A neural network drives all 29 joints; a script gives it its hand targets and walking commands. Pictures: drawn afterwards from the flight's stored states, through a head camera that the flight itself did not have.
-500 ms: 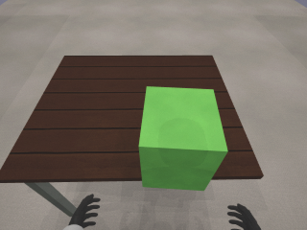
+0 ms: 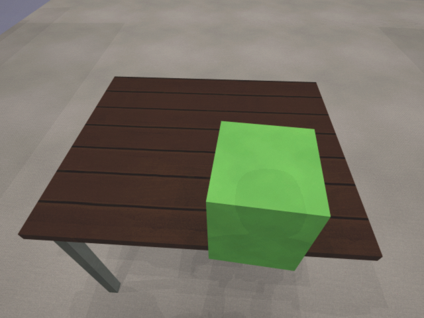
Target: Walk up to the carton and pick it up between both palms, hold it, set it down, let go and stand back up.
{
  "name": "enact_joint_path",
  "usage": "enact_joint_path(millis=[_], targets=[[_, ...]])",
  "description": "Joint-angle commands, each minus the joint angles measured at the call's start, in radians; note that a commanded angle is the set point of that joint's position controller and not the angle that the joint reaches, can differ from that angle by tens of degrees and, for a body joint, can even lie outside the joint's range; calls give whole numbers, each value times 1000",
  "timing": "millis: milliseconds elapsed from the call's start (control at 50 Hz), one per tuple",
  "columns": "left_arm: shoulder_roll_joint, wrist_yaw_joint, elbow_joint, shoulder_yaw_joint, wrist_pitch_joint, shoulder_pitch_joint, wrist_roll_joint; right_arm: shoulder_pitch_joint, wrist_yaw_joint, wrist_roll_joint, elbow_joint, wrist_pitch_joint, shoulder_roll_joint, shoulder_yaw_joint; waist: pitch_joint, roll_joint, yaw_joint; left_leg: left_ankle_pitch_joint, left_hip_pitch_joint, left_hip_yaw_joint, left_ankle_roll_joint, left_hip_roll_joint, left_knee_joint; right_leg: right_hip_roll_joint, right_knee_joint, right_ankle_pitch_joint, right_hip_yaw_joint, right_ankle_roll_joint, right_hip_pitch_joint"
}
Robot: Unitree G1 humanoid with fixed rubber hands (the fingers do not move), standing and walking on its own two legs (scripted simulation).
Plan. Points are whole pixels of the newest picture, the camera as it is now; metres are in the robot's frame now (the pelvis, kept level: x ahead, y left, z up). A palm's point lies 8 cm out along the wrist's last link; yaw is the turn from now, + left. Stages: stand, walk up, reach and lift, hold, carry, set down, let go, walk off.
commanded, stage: stand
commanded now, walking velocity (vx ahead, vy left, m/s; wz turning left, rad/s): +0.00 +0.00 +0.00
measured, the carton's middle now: (258, 197) +0.38 -0.06 -0.02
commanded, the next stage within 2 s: none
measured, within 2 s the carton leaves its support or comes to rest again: neither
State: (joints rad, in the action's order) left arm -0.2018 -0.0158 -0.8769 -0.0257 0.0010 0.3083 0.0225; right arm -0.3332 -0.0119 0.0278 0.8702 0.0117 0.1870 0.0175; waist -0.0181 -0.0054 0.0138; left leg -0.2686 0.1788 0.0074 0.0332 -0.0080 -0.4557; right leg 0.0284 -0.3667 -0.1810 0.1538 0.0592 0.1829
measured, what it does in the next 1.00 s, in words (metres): stands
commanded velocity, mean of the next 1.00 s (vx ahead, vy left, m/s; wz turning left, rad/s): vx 0.00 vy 0.00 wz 0.00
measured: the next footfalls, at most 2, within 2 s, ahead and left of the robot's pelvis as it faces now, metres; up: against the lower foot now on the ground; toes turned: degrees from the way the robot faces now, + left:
none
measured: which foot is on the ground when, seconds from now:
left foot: down 0.00-1.00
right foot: down 0.00-1.00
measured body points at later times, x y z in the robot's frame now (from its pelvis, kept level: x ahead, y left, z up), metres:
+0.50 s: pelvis +0.01 +0.01 +0.00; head +0.01 +0.02 +0.45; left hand -0.02 +0.22 -0.16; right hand -0.01 -0.20 -0.15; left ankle -0.02 +0.10 -0.74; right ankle +0.02 -0.08 -0.74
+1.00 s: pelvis +0.02 +0.02 +0.00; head +0.03 +0.03 +0.45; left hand -0.02 +0.22 -0.17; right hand -0.03 -0.18 -0.15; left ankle -0.02 +0.10 -0.74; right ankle +0.02 -0.08 -0.74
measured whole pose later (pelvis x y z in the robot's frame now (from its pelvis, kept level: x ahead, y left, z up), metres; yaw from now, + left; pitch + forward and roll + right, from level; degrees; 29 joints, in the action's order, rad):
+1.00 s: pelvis +0.02 +0.02 +0.00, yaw +0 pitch -1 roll -1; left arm -0.11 -0.04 -1.22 0.02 0.00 0.31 0.01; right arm -0.38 -0.04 0.01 1.16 -0.03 0.11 -0.06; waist -0.02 0.02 0.00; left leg -0.26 0.09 0.01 0.06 -0.05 -0.37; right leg -0.01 -0.36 -0.21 0.14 0.02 0.13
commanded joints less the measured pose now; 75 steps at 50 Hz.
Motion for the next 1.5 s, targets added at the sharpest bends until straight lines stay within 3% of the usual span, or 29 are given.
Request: enact_joint_path(millis=[0, 80, 120, 160, 220, 240, 260, 300, 360, 400, 440, 500, 620, 680, 760, 860, 920, 960, 1020, 1060, 1140, 1180, 1240, 1260, 1320, 1380, 1420, 1460, 1480], targets=[[-94, -10, 22, -26, -19, 27, -7, -46, -6, -6, -22, -21, 120, 24, 30, 51, -6, 89, 59, -110, 35, 81, 104, -151, 112, -32, -196, 11, -70], [-62, -6, -46, -15, -25, 82, -11, -64, -14, -4, 27, -33, 121, 15, 10, -37, 7, 132, 39, -113, 42, 89, 118, -139, 84, 61, -172, 5, -83], [-94, -11, -72, -20, -20, 56, -9, -82, -15, -5, 42, -28, 59, 1, -37, 16, -9, 127, 93, -122, 38, 90, 128, -140, 86, 40, -172, 9, -92], [-73, -11, -102, -10, -23, 71, -3, -78, -20, -4, 75, -26, 61, -2, -67, -62, -2, 180, 65, -128, 46, 96, 133, -147, 83, 88, -174, 10, -71], [-55, -10, -142, -6, -11, 73, -5, -97, -15, -10, 96, -29, 95, -2, -52, 45, -5, 131, 47, -129, 44, 101, 157, -131, 97, 31, -151, -3, -59], [-29, -9, -159, 0, -12, 73, -6, -74, -22, -7, 102, -29, 64, -11, -97, -23, 1, 122, 71, -123, 41, 96, 148, -142, 99, 20, -164, 1, -54], [-37, -10, -168, 0, -12, 63, -5, -82, -22, -9, 106, -28, 55, -14, -117, 22, -2, 117, 75, -125, 39, 96, 157, -134, 108, 19, -164, -3, -35], [-56, -14, -191, -1, -12, 92, -8, -107, -28, -12, 134, -21, 68, -15, -91, -35, -6, 110, 76, -110, 37, 82, 161, -144, 96, 11, -176, 0, -57], [-37, -23, -224, 5, -10, 115, -4, -114, -30, -7, 156, -26, 22, -31, -71, -30, 2, 72, 85, -114, 42, 85, 182, -140, 87, 14, -161, -10, -96], [-29, -21, -233, 10, -11, 73, 0, -102, -27, -11, 169, -34, 41, -27, -86, 38, -10, 150, 74, -126, 49, 96, 167, -148, 80, 78, -151, -10, -98], [-26, -24, -255, 5, -13, 99, -6, -94, -26, -15, 186, -31, 15, -38, -92, -44, -3, 152, 57, -115, 46, 92, 167, -141, 83, 66, -162, -9, -76], [-21, -17, -258, 14, -23, 62, -11, -158, -27, -14, 219, -35, 54, -28, -40, -39, -33, 139, 30, -106, 41, 84, 168, -135, 74, 46, -153, -8, -83], [9, -24, -314, 19, -13, 110, -9, -125, -33, -17, 251, -39, 4, -48, -82, 33, -2, 216, 68, -119, 45, 106, 158, -145, 71, 116, -135, -14, -115], [35, -25, -319, 34, -9, 88, -13, -146, -35, -17, 261, -39, 8, -51, -125, -12, -22, 162, 68, -104, 41, 88, 174, -150, 62, 74, -151, -12, -62], [3, -29, -345, 34, -10, 130, -13, -159, -34, -16, 278, -42, 25, -51, -66, 30, -9, 202, 35, -119, 53, 102, 165, -148, 61, 80, -150, -12, -86], [-2, -26, -348, 29, -8, 104, -12, -128, -35, -15, 283, -41, 8, -57, -127, -42, -3, 228, 86, -119, 47, 95, 160, -142, 68, 72, -140, -25, -92], [41, -25, -343, 40, 1, 72, -10, -158, -34, -20, 281, -43, 13, -57, -110, 29, -18, 197, 91, -135, 38, 99, 186, -138, 47, 66, -133, -27, -100], [38, -26, -364, 41, -5, 133, -10, -155, -38, -20, 298, -44, 12, -62, -50, -60, 6, 283, 10, -123, 43, 103, 172, -150, 35, 79, -136, -25, -123], [7, -31, -357, 29, -5, 96, -10, -139, -37, -15, 288, -49, -16, -67, -71, 6, 1, 258, 41, -128, 50, 111, 165, -147, 54, 65, -126, -22, -110], [58, -33, -375, 54, -3, 140, -11, -163, -37, -17, 298, -39, 33, -59, -94, -36, -1, 298, 17, -105, 45, 97, 150, -157, 39, 120, -150, -17, -98], [30, -36, -357, 44, 1, 90, -10, -167, -36, -15, 293, -42, -2, -68, -95, -18, -22, 394, -19, -116, 43, 103, 149, -145, 36, 107, -123, -30, -65], [67, -39, -373, 51, 4, 113, -13, -162, -37, -16, 289, -42, -6, -68, -120, 31, -13, 319, 36, -130, 54, 119, 153, -147, 63, 71, -132, -21, -99], [60, -27, -372, 49, 6, 138, -16, -157, -37, -16, 303, -31, -33, -72, -179, -21, 2, 146, 95, -118, 55, 96, 181, -149, 62, 27, -132, -29, -78], [25, -29, -356, 46, 6, 95, -8, -202, -37, -19, 310, -36, -40, -74, -163, -24, -27, 235, 63, -127, 49, 103, 171, -159, 50, 65, -141, -21, -83], [22, -27, -366, 40, -12, 108, -14, -131, -35, -25, 286, -50, -21, -64, -53, 25, -6, 301, -6, -122, 65, 99, 150, -149, 43, 101, -134, -25, -100], [35, -31, -378, 48, -18, 131, -18, -167, -41, -25, 292, -57, -4, -57, -22, -17, -12, 400, -40, -122, 54, 113, 139, -155, 22, 135, -125, -19, -123], [60, -34, -372, 50, -8, 135, -20, -186, -40, -24, 302, -53, -24, -66, -53, -31, -10, 357, -11, -115, 55, 100, 126, -157, 31, 145, -140, -15, -124], [6, -38, -356, 36, -6, 89, -18, -151, -47, -19, 293, -45, -50, -71, -85, 30, -12, 376, -36, -120, 55, 109, 140, -152, 26, 128, -123, -21, -74], [38, -36, -366, 43, -8, 90, -13, -145, -49, -18, 290, -42, -27, -66, -100, -3, -14, 375, -53, -114, 51, 101, 133, -145, 43, 119, -129, -24, -40]])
